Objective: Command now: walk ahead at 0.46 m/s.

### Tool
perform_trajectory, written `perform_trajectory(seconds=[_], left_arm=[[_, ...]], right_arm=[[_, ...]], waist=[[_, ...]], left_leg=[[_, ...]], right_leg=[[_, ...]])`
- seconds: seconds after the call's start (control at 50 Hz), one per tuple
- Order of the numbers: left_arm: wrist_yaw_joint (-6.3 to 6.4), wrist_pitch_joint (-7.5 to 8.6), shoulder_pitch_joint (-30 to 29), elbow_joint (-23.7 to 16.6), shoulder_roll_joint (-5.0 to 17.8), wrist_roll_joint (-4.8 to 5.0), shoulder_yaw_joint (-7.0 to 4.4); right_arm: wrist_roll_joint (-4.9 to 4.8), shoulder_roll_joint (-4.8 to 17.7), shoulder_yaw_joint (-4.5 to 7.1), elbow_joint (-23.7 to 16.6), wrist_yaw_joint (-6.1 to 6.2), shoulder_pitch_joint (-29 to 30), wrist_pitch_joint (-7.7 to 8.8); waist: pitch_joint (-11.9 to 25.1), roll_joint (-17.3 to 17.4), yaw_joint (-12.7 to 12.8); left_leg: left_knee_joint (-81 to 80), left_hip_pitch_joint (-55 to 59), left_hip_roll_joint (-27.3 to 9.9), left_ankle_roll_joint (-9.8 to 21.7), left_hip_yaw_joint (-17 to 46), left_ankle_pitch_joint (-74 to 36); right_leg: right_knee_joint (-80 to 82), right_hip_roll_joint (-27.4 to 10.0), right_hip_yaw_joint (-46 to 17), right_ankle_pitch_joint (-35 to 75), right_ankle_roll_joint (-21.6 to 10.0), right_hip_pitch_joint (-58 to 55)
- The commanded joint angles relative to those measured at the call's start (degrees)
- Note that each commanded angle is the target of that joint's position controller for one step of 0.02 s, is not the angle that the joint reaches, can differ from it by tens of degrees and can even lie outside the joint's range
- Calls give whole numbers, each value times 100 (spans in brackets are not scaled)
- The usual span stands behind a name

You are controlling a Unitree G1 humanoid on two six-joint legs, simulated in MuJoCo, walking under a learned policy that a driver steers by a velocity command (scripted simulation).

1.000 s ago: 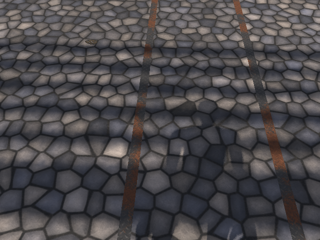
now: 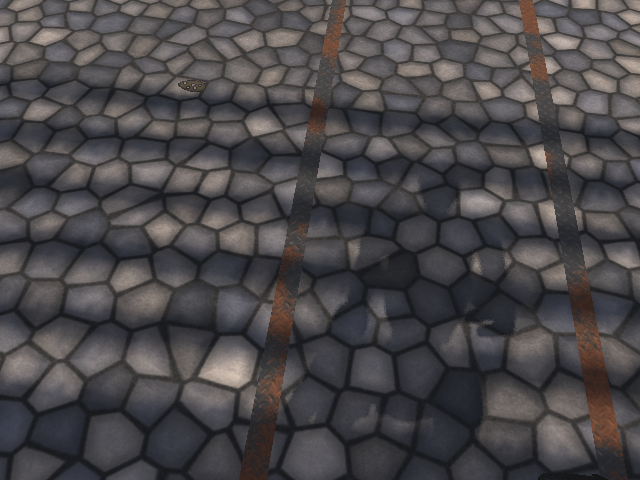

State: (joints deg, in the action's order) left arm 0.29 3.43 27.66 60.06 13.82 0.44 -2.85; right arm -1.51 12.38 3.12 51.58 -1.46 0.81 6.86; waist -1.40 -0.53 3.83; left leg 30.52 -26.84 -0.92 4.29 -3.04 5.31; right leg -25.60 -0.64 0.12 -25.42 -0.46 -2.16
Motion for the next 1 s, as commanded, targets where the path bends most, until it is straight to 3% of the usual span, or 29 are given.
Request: perform_trajectory(seconds=[0.02, 0.04, 0.06, 0.08, 0.1, 0.12, 0.14, 0.2, 0.26, 0.34, 0.44, 0.48, 0.52, 0.54, 0.56, 0.58, 0.6, 0.62, 0.64, 0.66, 0.68, 0.7, 0.72, 0.74, 0.78, 0.84, 0.92, 1.0], left_arm=[[-24, 277, 127, -531, -79, 58, 125], [-35, 387, -160, -564, 466, 202, 6], [-40, 428, -574, -689, 664, 250, -39], [8, 408, -749, -705, 639, 195, -70], [57, 332, -780, -689, 627, 101, -138], [56, 252, -607, -666, 466, 88, -130], [57, 190, -540, -630, 363, 85, -130], [77, 110, -1060, -827, 417, 51, -191], [54, 125, -1754, -1063, 365, 8, -202], [-36, 168, -2557, -1285, 239, 29, -141], [-202, 244, -3401, -1601, 189, 74, -49], [-288, 295, -3596, -1730, 212, 98, -28], [-328, 329, -3310, -1711, 369, 108, -79], [-314, 335, -2871, -1606, 548, 99, -161], [-280, 335, -1909, -1318, 805, 97, -299], [-214, 319, -745, -1038, 1183, 24, -424], [-193, 283, -63, -872, 1646, -90, -529], [-193, 265, -124, -853, 1181, -62, -370], [-183, 261, -726, -927, 883, 11, -274], [-186, 261, -1294, -1060, 674, 21, -197], [-221, 275, -1633, -1095, 529, -18, -149], [-251, 298, -1787, -1084, 349, -71, -84], [-269, 310, -1787, -1028, 420, -86, -102], [-271, 333, -1713, -965, 462, -58, -116], [-208, 352, -1524, -844, 604, -72, -144], [-94, 313, -1191, -734, 739, -58, -166], [-27, 267, -827, -614, 829, 10, -172], [-6, 188, -441, -407, 884, 62, -205]], right_arm=[[148, 1622, 432, 438, 47, -2756, -15], [88, 1170, 293, 353, -3, -2194, 30], [54, 827, 188, 202, -30, -1665, 41], [89, 683, 126, 109, -77, -1205, 48], [130, 509, 69, 84, -105, -1017, 61], [167, 511, 61, 139, -111, -1038, 57], [167, 490, 56, 204, -104, -1168, 62], [175, 707, 77, 347, 0, -1544, 60], [175, 774, 64, 424, 112, -1932, -4], [129, 820, 42, 494, 176, -2326, -48], [101, 854, 59, 686, 198, -2858, -170], [90, 919, 94, 720, 225, -2906, -227], [88, 1025, 132, 671, 246, -2731, -260], [95, 1098, 153, 636, 247, -2627, -278], [105, 1057, 129, 582, 236, -2454, -303], [155, 942, 58, 435, 214, -2328, -278], [138, 182, -156, 388, 140, -3035, -154], [38, 442, -111, 495, 96, -2931, 17], [-113, 880, 14, 294, 75, -2367, 96], [-135, 940, 30, 189, 105, -1970, 114], [-58, 865, 70, 157, 154, -1793, 76], [10, 781, 114, 180, 192, -1875, -23], [21, 566, 88, 212, 199, -2111, -113], [40, 434, 70, 241, 213, -2208, -179], [58, 519, 114, 110, 245, -1905, -240], [126, 556, 139, -147, 234, -1179, -229], [87, 428, 79, -374, 150, -360, -178], [33, 466, 38, -617, 28, 245, -142]], waist=[[2083, 1771, -1039], [1330, 1133, -948], [756, 785, -779], [443, 337, -552], [269, 316, -394], [248, 534, -263], [190, 512, -235], [-73, 378, -260], [-162, 322, -427], [-294, 341, -667], [-510, 317, -900], [-530, 372, -866], [-283, 536, -598], [59, 685, -340], [609, 684, 160], [1413, 418, 604], [2387, -1009, 317], [2610, -1087, 377], [1576, -893, 256], [961, -383, 64], [556, -68, -142], [357, -86, -364], [351, -348, -497], [257, -319, -543], [65, -287, -564], [-74, -218, -390], [-196, -257, -134], [-380, -274, 43]], left_leg=[[-1504, 4976, -2332, 1514, 4709, 1652], [-1646, 4280, -2139, 1252, 4267, 1910], [-1697, 3457, -1915, 1002, 3295, 1591], [-1877, 2631, -1650, 850, 2600, 1014], [-2048, 2122, -1363, 722, 2070, 613], [-2177, 1793, -1265, 737, 1782, 366], [-2259, 1626, -1158, 774, 1562, 55], [-2400, 1653, -1060, 827, 1162, -675], [-2421, 2006, -1050, 754, 1021, -1057], [-2492, 2274, -942, 576, 763, -996], [-2165, 3253, -1216, 641, 745, -1249], [-1911, 3540, -1373, 638, 764, -1634], [-1481, 3581, -1396, 542, 692, -2869], [-994, 3531, -1335, 483, 627, -3948], [28, 3222, -1077, 341, 421, -4510], [1611, 1931, -806, 158, 283, -3321], [3972, -457, 279, -259, 195, 354], [4793, -1146, 384, -148, 1099, 2629], [4990, -1627, -8, -58, 1022, 2360], [4709, -1486, -340, -40, 828, 1794], [4308, -1241, -532, -68, 720, 1438], [4025, -876, -703, -46, 735, 1164], [3863, -576, -755, -94, 733, 1074], [3703, -491, -798, -155, 685, 1062], [3262, -761, -849, -266, 623, 668], [2208, -1308, -861, -378, 589, -291], [825, -1088, -604, -374, 366, -1165], [197, -1233, -486, -295, 363, -921]], right_leg=[[-4677, 467, -436, -615, -142, 4083], [-5229, 54, -814, -359, -285, 4574], [-5132, -277, -646, 202, -405, 4602], [-4785, -558, -526, 737, -397, 4246], [-4439, -731, -508, 1040, -402, 3941], [-4260, -821, -506, 1187, -375, 3608], [-4144, -843, -448, 1244, -343, 3492], [-3566, -872, -343, 1830, -203, 4023], [-2652, -841, -306, 2577, -96, 4520], [-1455, -633, -109, 3309, -118, 4394], [-680, -445, 24, 2928, -199, 4681], [-501, -373, 69, 2555, -298, 4632], [-343, -144, 229, 2176, -461, 3878], [-352, 82, 391, 2063, -574, 3106], [-200, 241, 482, 2286, -766, 1804], [-429, -533, -369, 2479, -1133, -174], [-48, -2079, -3163, 1519, -2073, -2391], [682, -2269, -4309, 1335, -2116, -2446], [789, -2051, -3319, 1355, -1769, -1597], [980, -1806, -2453, 1752, -1549, -558], [1200, -1568, -1931, 2091, -1411, 298], [1428, -1297, -1491, 2229, -1252, 845], [1603, -1293, -1343, 2264, -1333, 1192], [1723, -1238, -1167, 2446, -1392, 1412], [1899, -1145, -865, 2568, -1404, 1542], [1967, -1108, -658, 2802, -1318, 1237], [2003, -977, -346, 2589, -1122, 1000], [1746, -1268, -388, 2507, -1092, 271]])
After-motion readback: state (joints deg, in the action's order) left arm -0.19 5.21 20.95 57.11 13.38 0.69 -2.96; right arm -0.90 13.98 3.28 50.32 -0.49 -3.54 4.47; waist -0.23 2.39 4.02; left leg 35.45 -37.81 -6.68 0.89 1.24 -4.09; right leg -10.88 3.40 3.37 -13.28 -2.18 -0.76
